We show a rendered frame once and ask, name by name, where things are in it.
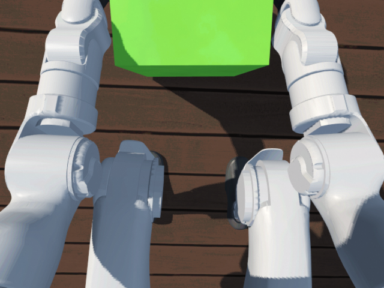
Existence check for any robot right upper arm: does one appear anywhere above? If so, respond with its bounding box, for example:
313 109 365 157
287 132 384 288

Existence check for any robot right thigh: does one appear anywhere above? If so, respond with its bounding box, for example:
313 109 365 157
237 160 312 288

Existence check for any right robot forearm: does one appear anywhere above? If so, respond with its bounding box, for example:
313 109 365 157
271 0 384 181

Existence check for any carton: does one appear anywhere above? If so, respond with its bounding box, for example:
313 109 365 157
110 0 274 77

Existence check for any right robot hand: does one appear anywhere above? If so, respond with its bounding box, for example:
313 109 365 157
273 0 285 12

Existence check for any left robot shin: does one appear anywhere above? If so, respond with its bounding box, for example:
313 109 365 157
93 140 155 205

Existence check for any left robot forearm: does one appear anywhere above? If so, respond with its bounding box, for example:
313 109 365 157
5 0 111 189

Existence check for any robot left upper arm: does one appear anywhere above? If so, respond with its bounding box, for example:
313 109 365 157
0 134 103 288

